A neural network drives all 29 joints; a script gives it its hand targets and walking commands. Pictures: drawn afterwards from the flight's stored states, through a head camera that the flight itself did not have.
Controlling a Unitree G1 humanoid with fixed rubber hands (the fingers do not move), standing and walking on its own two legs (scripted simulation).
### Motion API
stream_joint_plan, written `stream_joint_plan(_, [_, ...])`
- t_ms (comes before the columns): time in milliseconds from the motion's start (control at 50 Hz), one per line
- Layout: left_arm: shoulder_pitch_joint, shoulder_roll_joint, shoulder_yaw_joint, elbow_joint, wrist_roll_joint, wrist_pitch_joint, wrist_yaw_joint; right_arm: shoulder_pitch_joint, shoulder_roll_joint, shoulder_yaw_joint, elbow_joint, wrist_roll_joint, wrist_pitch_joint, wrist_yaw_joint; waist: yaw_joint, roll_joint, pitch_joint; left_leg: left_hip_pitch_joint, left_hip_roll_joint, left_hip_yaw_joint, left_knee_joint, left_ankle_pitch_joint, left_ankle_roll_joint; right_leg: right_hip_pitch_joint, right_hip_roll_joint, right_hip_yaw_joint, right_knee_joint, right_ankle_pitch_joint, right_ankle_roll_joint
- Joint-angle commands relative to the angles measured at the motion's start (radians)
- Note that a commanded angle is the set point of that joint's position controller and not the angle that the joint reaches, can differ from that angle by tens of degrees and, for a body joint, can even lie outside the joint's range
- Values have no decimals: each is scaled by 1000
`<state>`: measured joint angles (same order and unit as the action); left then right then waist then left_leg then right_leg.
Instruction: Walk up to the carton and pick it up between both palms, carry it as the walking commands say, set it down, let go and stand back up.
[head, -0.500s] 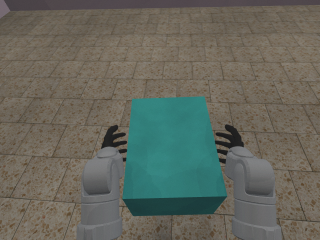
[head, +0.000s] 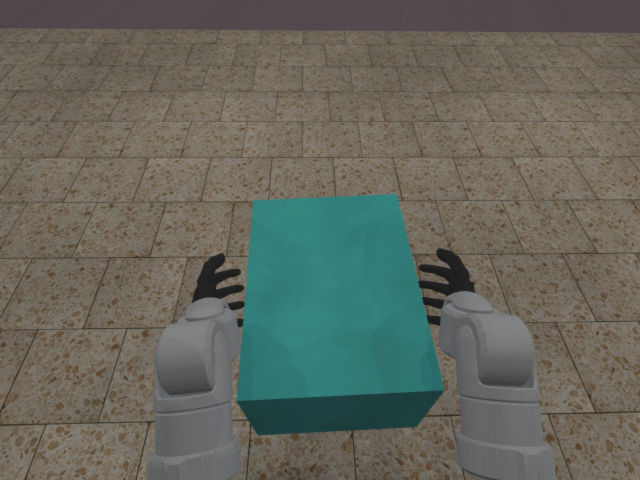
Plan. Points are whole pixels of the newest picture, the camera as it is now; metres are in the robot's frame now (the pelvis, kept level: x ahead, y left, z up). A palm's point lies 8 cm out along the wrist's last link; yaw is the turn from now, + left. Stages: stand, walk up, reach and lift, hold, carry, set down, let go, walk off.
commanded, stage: carry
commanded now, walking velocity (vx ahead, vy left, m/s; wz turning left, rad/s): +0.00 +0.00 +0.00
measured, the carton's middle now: (331, 308) +0.35 +0.00 -0.02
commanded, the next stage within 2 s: none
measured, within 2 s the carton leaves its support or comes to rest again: neither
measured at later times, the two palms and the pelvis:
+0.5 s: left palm (247, 208) +0.44 +0.11 +0.09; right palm (453, 200) +0.46 -0.18 +0.08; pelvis +0.16 -0.05 +0.00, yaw +2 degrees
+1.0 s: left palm (295, 179) +0.51 +0.05 +0.07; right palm (487, 193) +0.48 -0.24 +0.07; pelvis +0.20 -0.07 -0.02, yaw -8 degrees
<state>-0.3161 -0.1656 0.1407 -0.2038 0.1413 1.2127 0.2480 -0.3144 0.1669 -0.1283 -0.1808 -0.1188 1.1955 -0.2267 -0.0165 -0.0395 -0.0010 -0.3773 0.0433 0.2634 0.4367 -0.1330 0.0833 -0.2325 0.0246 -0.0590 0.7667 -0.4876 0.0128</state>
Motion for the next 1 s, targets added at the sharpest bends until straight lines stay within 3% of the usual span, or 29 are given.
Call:
stream_joint_plan(0, [-478, -1024, -686, -89, -452, -15, -409, -463, 1044, 677, -133, 468, -10, 408, 2, 197, -479, 512, 225, -224, -74, 647, 57, -65, -38, -13, -262, 4, -5])
stream_joint_plan(40, [-416, -1027, -673, -58, -438, -19, -404, -427, 1030, 670, -123, 458, -6, 409, 9, 170, -515, 460, 193, -165, -38, 561, 15, 45, -49, -72, -426, 291, -2])
stream_joint_plan(80, [-386, -1019, -662, -49, -436, -25, -409, -409, 1016, 677, -115, 439, -10, 409, 16, 103, -518, 334, 160, -145, -10, 377, -40, 153, -146, -25, -419, 500, -8])
stream_joint_plan(100, [-390, -1024, -667, -51, -428, -27, -411, -443, 1023, 696, -134, 447, -7, 407, 17, 20, -494, 291, 124, -122, 32, 305, -63, 158, -198, 15, -332, 761, -21])
stream_joint_plan(200, [-374, -996, -663, -2, -433, -6, -417, -422, 997, 698, -78, 452, 16, 398, 23, -69, -434, 47, 64, -77, 193, 214, -99, 332, -225, 46, -240, 1326, -47])
stream_joint_plan(260, [-419, -999, -662, -9, -441, -7, -419, -439, 1010, 696, -67, 450, 16, 395, 33, -130, -356, -167, -15, -37, 147, -227, -104, 485, -251, 92, -230, 1556, -92])
stream_joint_plan(300, [-431, -996, -653, -8, -445, -9, -421, -448, 1019, 697, -68, 447, 14, 391, 25, -102, -379, -47, -10, -53, 28, -82, -86, 434, -242, 47, -195, 1475, -87])
stream_joint_plan(340, [-443, -999, -654, -16, -451, -10, -424, -472, 1030, 696, -71, 441, 10, 391, 19, -13, -447, 291, 48, -109, 1, 436, -45, 193, -167, -26, -137, 1137, -27])
stream_joint_plan(360, [-456, -1009, -669, -29, -457, -6, -424, -450, 1029, 687, -58, 444, 11, 392, 6, 109, -462, 508, 120, -175, 82, 862, 2, -26, -116, -52, -66, 837, 11])
stream_joint_plan(380, [-466, -1013, -677, -38, -459, -3, -425, -433, 1035, 680, -49, 449, 9, 395, -2, 233, -447, 697, 201, -243, 113, 1178, 55, -253, -57, -74, -83, 291, 22])
stream_joint_plan(400, [-466, -1009, -676, -38, -460, -1, -426, -417, 1032, 667, -46, 447, 7, 395, -11, 261, -431, 782, 249, -281, 120, 1271, 92, -354, -40, -56, -148, 4, 20])
stream_joint_plan(420, [-459, -1012, -675, -43, -467, 1, -427, -421, 1030, 662, -60, 443, 6, 392, -9, 237, -431, 755, 249, -266, 117, 1228, 86, -310, -41, -48, -248, 9, 10])
stream_joint_plan(440, [-456, -1009, -672, -45, -474, 3, -431, -426, 1023, 658, -63, 436, 6, 387, 4, 202, -434, 657, 210, -200, 129, 1087, 48, -182, -50, -54, -416, 179, 7])
stream_joint_plan(460, [-453, -1003, -673, -50, -481, 4, -435, -421, 1017, 655, -63, 432, 4, 382, 14, 177, -441, 507, 164, -152, 143, 826, -5, -4, -69, -68, -511, 452, 2])
stream_joint_plan(480, [-446, -992, -663, -33, -479, -1, -436, -424, 1015, 655, -58, 424, 0, 377, 18, 52, -435, 275, 103, -126, 184, 416, -53, 190, -121, -13, -432, 863, -9])
stream_joint_plan(500, [-433, -993, -659, -10, -472, -9, -435, -450, 1026, 670, -78, 432, 2, 373, 22, -149, -429, 29, 43, -81, 266, 12, -85, 400, -224, 88, -285, 1451, -44])
stream_joint_plan(520, [-427, -1002, -663, -20, -474, -8, -434, -449, 1028, 690, -97, 447, 7, 372, 27, -223, -411, -204, -14, -76, 313, -350, -93, 583, -289, 145, -219, 1761, -100])
stream_joint_plan(540, [-404, -1005, -658, -9, -465, -7, -436, -436, 1025, 692, -97, 446, 9, 373, 31, -181, -398, -263, -21, -99, 322, -392, -91, 613, -309, 156, -211, 1793, -136])
stream_joint_plan(620, [-430, -994, -658, -61, -451, -7, -431, -450, 1038, 704, -112, 453, 5, 380, 39, -124, -380, -184, -22, -98, 178, -200, -107, 471, -273, 106, -165, 1523, -124])
stream_joint_plan(660, [-440, -1001, -664, -79, -458, -8, -428, -465, 1045, 712, -142, 460, 2, 379, 22, -93, -413, 72, -8, -76, -21, 83, -100, 274, -210, 27, -100, 1309, -72])
stream_joint_plan(680, [-444, -998, -666, -86, -461, -8, -426, -464, 1044, 706, -136, 456, 2, 381, 10, -11, -449, 292, 71, -120, -63, 447, -65, 86, -163, -3, -23, 974, -26])
stream_joint_plan(700, [-466, -994, -673, -98, -464, -4, -429, -449, 1045, 695, -115, 452, 2, 383, 0, 156, -466, 549, 262, -295, 42, 1082, 23, -208, -59, -35, 109, 285, 11])
stream_joint_plan(720, [-452, -986, -672, -64, -460, 7, -434, -428, 1038, 673, -74, 445, 6, 382, 3, 287, -470, 634, 378, -359, 99, 1373, 121, -311, -4, -17, 219, -146, -4])
stream_joint_plan(740, [-423, -1004, -672, -51, -454, 8, -435, -402, 1041, 658, -65, 436, 7, 385, 8, 259, -474, 621, 409, -365, 92, 1323, 139, -338, -26, 35, 280, -166, -10])
stream_joint_plan(780, [-459, -1018, -686, -85, -472, 2, -440, -401, 1047, 658, -75, 426, 5, 388, 9, 190, -441, 553, 378, -292, 71, 1061, 107, -369, -68, 44, 246, -129, 5])
stream_joint_plan(840, [-464, -1010, -686, -73, -476, 7, -437, -412, 1035, 653, -81, 418, 6, 389, 13, 211, -422, 395, 297, -139, 84, 858, 56, -247, -51, -17, 108, 29, 16])
stream_joint_plan(920, [-452, -998, -677, -75, -479, 17, -446, -395, 1035, 663, -92, 410, 5, 381, 11, 215, -402, 326, 283, -80, 160, 641, 35, -162, -54, -51, -88, 187, 3])
stream_joint_plan(960, [-440, -990, -662, -61, -474, 21, -458, -388, 1029, 674, -84, 411, 4, 376, 28, 93, -377, 147, 227, -46, 285, 265, -50, 26, -105, 15, -315, 532, 4])
stream_joint_plan(980, [-418, -970, -649, -50, -467, 24, -460, -399, 1015, 679, -86, 416, 7, 375, 32, -116, -356, -76, 143, -43, 425, -301, -109, 156, -307, 281, -356, 1054, -51])
